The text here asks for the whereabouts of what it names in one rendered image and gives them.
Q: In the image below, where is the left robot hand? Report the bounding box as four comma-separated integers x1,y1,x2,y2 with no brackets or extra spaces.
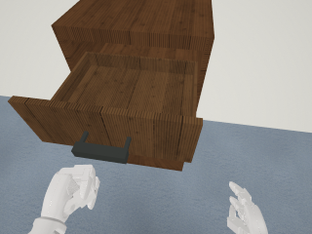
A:
41,165,100,222

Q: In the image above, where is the cabinet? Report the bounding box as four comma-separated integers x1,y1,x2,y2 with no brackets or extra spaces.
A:
51,0,215,172

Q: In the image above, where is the handle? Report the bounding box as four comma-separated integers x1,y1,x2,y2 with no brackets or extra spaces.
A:
71,131,132,165

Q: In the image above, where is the right robot hand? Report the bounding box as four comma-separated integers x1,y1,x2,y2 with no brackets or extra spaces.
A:
227,181,268,234

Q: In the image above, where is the drawer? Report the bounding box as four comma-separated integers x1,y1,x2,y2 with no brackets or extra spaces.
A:
8,52,203,163

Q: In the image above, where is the left robot forearm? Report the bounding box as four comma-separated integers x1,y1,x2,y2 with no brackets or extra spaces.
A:
28,216,67,234

